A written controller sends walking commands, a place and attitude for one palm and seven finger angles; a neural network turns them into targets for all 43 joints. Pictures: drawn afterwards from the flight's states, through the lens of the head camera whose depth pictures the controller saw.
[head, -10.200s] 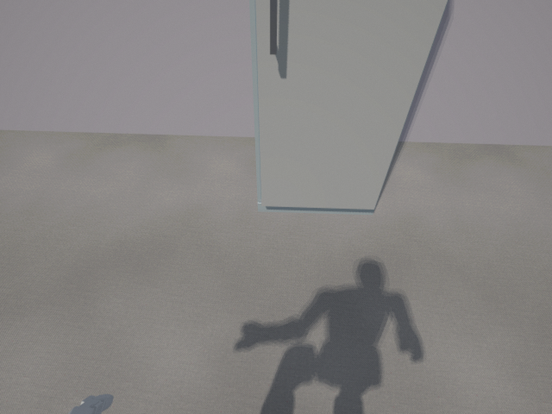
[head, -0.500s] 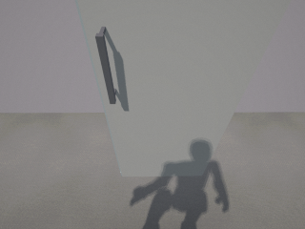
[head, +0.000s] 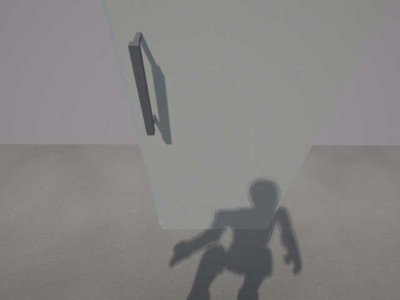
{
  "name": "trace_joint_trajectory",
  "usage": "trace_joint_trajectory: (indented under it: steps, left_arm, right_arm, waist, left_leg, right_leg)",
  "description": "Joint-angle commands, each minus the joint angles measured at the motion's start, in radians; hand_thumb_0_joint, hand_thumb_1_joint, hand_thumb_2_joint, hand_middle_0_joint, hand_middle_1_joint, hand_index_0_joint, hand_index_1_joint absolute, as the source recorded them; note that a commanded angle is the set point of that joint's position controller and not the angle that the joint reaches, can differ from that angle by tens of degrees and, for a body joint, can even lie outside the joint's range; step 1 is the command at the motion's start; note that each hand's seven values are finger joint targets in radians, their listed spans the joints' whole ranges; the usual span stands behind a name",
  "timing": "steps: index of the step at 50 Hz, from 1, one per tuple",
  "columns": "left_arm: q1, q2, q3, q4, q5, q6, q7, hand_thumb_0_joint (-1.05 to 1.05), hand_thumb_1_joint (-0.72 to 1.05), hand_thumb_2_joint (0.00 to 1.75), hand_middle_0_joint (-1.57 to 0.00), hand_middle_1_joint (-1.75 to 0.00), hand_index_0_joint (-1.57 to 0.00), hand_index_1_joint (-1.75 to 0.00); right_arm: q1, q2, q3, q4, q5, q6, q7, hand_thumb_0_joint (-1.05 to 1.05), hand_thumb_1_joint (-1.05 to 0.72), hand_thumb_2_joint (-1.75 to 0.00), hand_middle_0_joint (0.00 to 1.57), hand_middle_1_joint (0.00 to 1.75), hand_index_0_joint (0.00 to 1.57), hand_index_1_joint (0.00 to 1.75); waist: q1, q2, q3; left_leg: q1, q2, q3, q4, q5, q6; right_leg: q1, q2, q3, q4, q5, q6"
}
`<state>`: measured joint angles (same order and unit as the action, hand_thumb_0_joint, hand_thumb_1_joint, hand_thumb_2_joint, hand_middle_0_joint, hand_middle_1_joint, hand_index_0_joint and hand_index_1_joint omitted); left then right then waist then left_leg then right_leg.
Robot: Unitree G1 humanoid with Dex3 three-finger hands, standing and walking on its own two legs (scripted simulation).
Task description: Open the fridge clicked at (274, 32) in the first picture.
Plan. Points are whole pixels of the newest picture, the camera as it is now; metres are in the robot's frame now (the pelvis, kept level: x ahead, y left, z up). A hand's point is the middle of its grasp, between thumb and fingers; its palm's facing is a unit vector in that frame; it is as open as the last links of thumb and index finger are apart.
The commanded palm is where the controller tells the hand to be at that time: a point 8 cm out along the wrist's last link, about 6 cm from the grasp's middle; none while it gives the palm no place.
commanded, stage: raise the hand to about handle height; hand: left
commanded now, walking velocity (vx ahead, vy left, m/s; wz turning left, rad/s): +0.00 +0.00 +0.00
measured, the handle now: (145, 89) +0.51 +0.16 +0.15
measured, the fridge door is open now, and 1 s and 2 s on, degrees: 0 0 0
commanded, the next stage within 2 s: none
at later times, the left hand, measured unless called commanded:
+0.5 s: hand (75, 293) +0.14 +0.24 -0.03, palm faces +0.21 -0.98 -0.05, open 9.1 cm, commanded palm +0.13 +0.29 +0.00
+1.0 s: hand (60, 238) +0.20 +0.26 +0.06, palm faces +0.16 -0.98 -0.08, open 12.1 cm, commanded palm +0.17 +0.31 +0.09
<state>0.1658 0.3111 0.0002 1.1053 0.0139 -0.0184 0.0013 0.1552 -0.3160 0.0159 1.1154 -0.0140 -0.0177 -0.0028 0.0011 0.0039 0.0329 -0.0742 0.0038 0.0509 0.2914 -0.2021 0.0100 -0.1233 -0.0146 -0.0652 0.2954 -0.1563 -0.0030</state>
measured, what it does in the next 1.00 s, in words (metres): stands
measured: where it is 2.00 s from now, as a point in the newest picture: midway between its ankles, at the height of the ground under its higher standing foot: outside the picture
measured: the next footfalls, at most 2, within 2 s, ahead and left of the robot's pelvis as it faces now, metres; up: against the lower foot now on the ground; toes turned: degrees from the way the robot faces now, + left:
none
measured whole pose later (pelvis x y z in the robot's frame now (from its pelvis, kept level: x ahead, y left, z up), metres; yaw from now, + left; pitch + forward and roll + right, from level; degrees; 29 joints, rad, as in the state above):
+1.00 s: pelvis -0.02 -0.01 -0.04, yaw +2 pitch +3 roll -1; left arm 0.25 0.36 0.38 -0.03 -0.37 -0.14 -0.31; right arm 0.26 -0.29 0.02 0.66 0.05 -0.33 -0.12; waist 0.04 0.02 -0.01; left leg -0.42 0.03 0.00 0.79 -0.42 0.00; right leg -0.43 -0.01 -0.11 0.74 -0.36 -0.02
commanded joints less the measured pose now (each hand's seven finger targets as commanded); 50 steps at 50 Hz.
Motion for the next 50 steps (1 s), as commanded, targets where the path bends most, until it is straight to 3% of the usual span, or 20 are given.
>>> trace_joint_trajectory:
  steps: [1,2,3,4,5,6,7,8,10,12,14,15,17,20,21,24,27,35,44,50]
  left_arm:
    - [-0.683,0.427,0.417,-1.231,-0.106,-0.183,0.024,0.0,0.88,0.89,-0.2,-0.32,-0.2,-0.32]
    - [-0.068,0.198,0.245,-0.944,-0.113,-0.132,0.01,0.0,0.85,0.88,-0.2,-0.33,-0.2,-0.33]
    - [-0.075,0.176,0.251,-0.894,-0.152,-0.149,0.035,0.0,0.83,0.87,-0.21,-0.34,-0.21,-0.34]
    - [0.022,0.076,0.213,-0.948,-0.183,-0.143,0.023,0.0,0.81,0.86,-0.21,-0.36,-0.21,-0.36]
    - [0.04,0.051,0.238,-0.962,-0.197,-0.165,0.004,0.0,0.78,0.85,-0.21,-0.37,-0.21,-0.37]
    - [0.021,0.059,0.249,-0.998,-0.212,-0.213,-0.013,0.0,0.76,0.84,-0.21,-0.39,-0.21,-0.39]
    - [0.159,0.06,0.3,-0.953,-0.227,-0.259,-0.043,0.0,0.74,0.83,-0.21,-0.4,-0.21,-0.4]
    - [0.188,0.061,0.318,-0.962,-0.243,-0.31,-0.073,0.0,0.71,0.82,-0.21,-0.42,-0.21,-0.42]
    - [0.426,0.031,0.374,-0.855,-0.282,-0.415,-0.167,0.0,0.67,0.8,-0.22,-0.45,-0.22,-0.45]
    - [0.421,0.005,0.36,-0.866,-0.326,-0.53,-0.27,0.0,0.62,0.78,-0.22,-0.48,-0.22,-0.48]
    - [0.397,0.078,0.397,-0.96,-0.345,-0.614,-0.385,0.0,0.57,0.76,-0.22,-0.51,-0.22,-0.51]
    - [0.4,0.13,0.448,-1.003,-0.353,-0.603,-0.408,0.0,0.55,0.75,-0.22,-0.53,-0.22,-0.53]
    - [0.351,0.145,0.464,-1.15,-0.399,-0.543,-0.428,0.0,0.5,0.73,-0.23,-0.55,-0.23,-0.55]
    - [0.117,0.158,0.456,-1.356,-0.443,-0.477,-0.394,0.0,0.43,0.7,-0.23,-0.6,-0.23,-0.6]
    - [0.078,0.173,0.461,-1.424,-0.442,-0.475,-0.37,0.0,0.41,0.69,-0.24,-0.62,-0.24,-0.62]
    - [0.07,0.159,0.402,-1.478,-0.387,-0.448,-0.333,0.0,0.34,0.66,-0.24,-0.66,-0.24,-0.66]
    - [0.047,0.159,0.362,-1.448,-0.354,-0.395,-0.341,0.0,0.27,0.63,-0.25,-0.7,-0.25,-0.7]
    - [0.156,0.267,0.55,-1.285,-0.434,-0.17,-0.351,0.0,0.08,0.55,-0.26,-0.82,-0.26,-0.82]
    - [-0.019,0.234,0.46,-1.359,-0.411,-0.204,-0.308,0.0,-0.13,0.46,-0.27,-0.96,-0.27,-0.96]
    - [-0.088,0.323,0.515,-1.381,-0.391,-0.165,-0.311,0.0,-0.27,0.4,-0.28,-1.05,-0.28,-1.05]
  right_arm:
    - [0.074,-0.144,-0.073,-0.413,0.025,-0.13,-0.036,0.0,-0.9,-0.9,0.2,0.3,0.2,0.3]
    - [0.055,-0.098,-0.055,-0.406,0.04,-0.179,-0.059,0.0,-0.9,-0.9,0.2,0.3,0.2,0.3]
    - [0.044,-0.116,-0.051,-0.377,0.043,-0.211,-0.056,0.0,-0.9,-0.9,0.2,0.3,0.2,0.3]
    - [0.039,-0.088,-0.063,-0.426,0.053,-0.222,-0.049,0.0,-0.9,-0.9,0.2,0.3,0.2,0.3]
    - [0.034,-0.1,-0.069,-0.472,0.043,-0.243,-0.043,0.0,-0.9,-0.9,0.2,0.3,0.2,0.3]
    - [0.028,-0.097,-0.09,-0.49,0.046,-0.264,-0.037,0.0,-0.9,-0.9,0.2,0.3,0.2,0.3]
    - [0.042,-0.08,-0.105,-0.486,0.041,-0.276,-0.035,0.0,-0.9,-0.9,0.2,0.3,0.2,0.3]
    - [0.019,-0.089,-0.112,-0.51,0.03,-0.289,-0.029,0.0,-0.9,-0.9,0.2,0.3,0.2,0.3]
    - [0.028,-0.072,-0.118,-0.541,0.024,-0.314,-0.004,0.0,-0.9,-0.9,0.2,0.3,0.2,0.3]
    - [-0.017,-0.071,-0.118,-0.56,0.013,-0.336,0.016,0.0,-0.9,-0.9,0.2,0.3,0.2,0.3]
    - [-0.03,-0.086,-0.12,-0.613,0.008,-0.361,0.027,0.0,-0.9,-0.9,0.2,0.3,0.2,0.3]
    - [-0.018,-0.092,-0.124,-0.635,0.011,-0.364,0.026,0.0,-0.9,-0.9,0.2,0.3,0.2,0.3]
    - [-0.009,-0.085,-0.116,-0.695,0.02,-0.366,0.014,0.0,-0.9,-0.9,0.2,0.3,0.2,0.3]
    - [-0.005,-0.086,-0.09,-0.703,0.027,-0.369,-0.017,0.0,-0.9,-0.9,0.2,0.3,0.2,0.3]
    - [0.001,-0.087,-0.092,-0.697,0.037,-0.373,-0.031,0.0,-0.9,-0.9,0.2,0.3,0.2,0.3]
    - [0.045,-0.089,-0.082,-0.661,0.035,-0.373,-0.062,0.0,-0.9,-0.9,0.2,0.3,0.2,0.3]
    - [0.04,-0.086,-0.069,-0.631,0.045,-0.373,-0.086,0.0,-0.9,-0.9,0.2,0.3,0.2,0.3]
    - [-0.017,-0.067,-0.042,-0.657,0.07,-0.349,-0.119,0.0,-0.9,-0.9,0.2,0.3,0.2,0.3]
    - [0.004,-0.083,-0.038,-0.628,0.07,-0.384,-0.111,0.0,-0.9,-0.9,0.2,0.3,0.2,0.3]
    - [-0.006,-0.092,-0.035,-0.606,0.069,-0.388,-0.13,0.0,-0.9,-0.9,0.2,0.3,0.2,0.3]
  waist:
    - [-0.083,0.145,-0.437]
    - [0.011,0.173,-0.304]
    - [-0.024,0.089,-0.192]
    - [-0.038,0.052,-0.091]
    - [-0.04,-0.009,-0.017]
    - [-0.029,-0.063,-0.032]
    - [0.024,-0.052,-0.093]
    - [0.028,-0.089,-0.101]
    - [0.088,-0.09,-0.122]
    - [0.077,-0.116,-0.12]
    - [0.074,-0.046,-0.229]
    - [0.094,0.009,-0.286]
    - [0.085,0.014,-0.4]
    - [0.021,0.063,-0.338]
    - [0.021,0.092,-0.315]
    - [-0.015,0.056,-0.316]
    - [-0.031,0.073,-0.263]
    - [0.075,0.016,-0.284]
    - [0.032,0.033,-0.196]
    - [0.055,0.066,-0.231]
  left_leg:
    - [0.069,-0.032,-0.051,0.097,0.393,0.011]
    - [0.089,0.013,0.012,0.065,0.451,-0.013]
    - [0.012,0.006,-0.003,0.081,0.274,-0.003]
    - [-0.056,-0.002,-0.024,0.08,0.159,0.012]
    - [-0.135,-0.012,-0.04,0.101,0.098,0.017]
    - [-0.188,-0.005,-0.05,0.141,0.048,0.014]
    - [-0.22,-0.013,-0.05,0.185,0.055,0.01]
    - [-0.289,-0.013,-0.06,0.245,0.054,0.006]
    - [-0.404,-0.022,-0.057,0.348,0.056,-0.007]
    - [-0.551,-0.029,-0.055,0.475,0.001,-0.018]
    - [-0.605,-0.031,-0.048,0.573,-0.001,-0.017]
    - [-0.601,-0.036,-0.039,0.592,0.016,-0.012]
    - [-0.575,-0.035,-0.029,0.61,0.017,-0.004]
    - [-0.609,-0.028,-0.061,0.616,-0.112,-0.002]
    - [-0.594,-0.021,-0.068,0.62,-0.133,0.001]
    - [-0.528,-0.003,-0.098,0.618,-0.039,0.013]
    - [-0.52,0.0,-0.103,0.593,-0.079,0.011]
    - [-0.483,-0.011,-0.092,0.472,-0.072,-0.007]
    - [-0.375,-0.006,-0.09,0.382,-0.052,-0.006]
    - [-0.289,-0.008,-0.086,0.331,0.025,0.0]
  right_leg:
    - [0.072,0.011,0.064,0.127,0.303,-0.021]
    - [-0.023,0.01,0.003,0.146,0.118,-0.037]
    - [-0.048,0.011,0.004,0.12,0.082,-0.04]
    - [-0.09,0.008,-0.01,0.121,0.02,-0.035]
    - [-0.127,0.006,-0.018,0.126,-0.014,-0.036]
    - [-0.166,-0.007,-0.017,0.168,-0.06,-0.034]
    - [-0.167,0.001,-0.018,0.213,-0.059,-0.035]
    - [-0.214,0.0,-0.018,0.269,-0.043,-0.031]
    - [-0.261,-0.004,-0.008,0.386,-0.001,-0.042]
    - [-0.377,-0.008,0.0,0.519,-0.008,-0.043]
    - [-0.417,-0.011,0.034,0.613,0.014,-0.044]
    - [-0.403,-0.01,0.049,0.633,0.017,-0.047]
    - [-0.391,-0.006,0.056,0.629,-0.012,-0.028]
    - [-0.481,0.006,0.06,0.595,-0.205,-0.011]
    - [-0.474,0.002,0.079,0.569,-0.237,-0.015]
    - [-0.463,0.019,0.041,0.575,-0.094,-0.015]
    - [-0.458,0.017,0.045,0.531,-0.13,-0.011]
    - [-0.238,-0.01,0.082,0.386,-0.191,-0.002]
    - [-0.227,0.004,0.057,0.325,-0.155,0.0]
    - [-0.134,0.008,0.037,0.301,-0.041,-0.007]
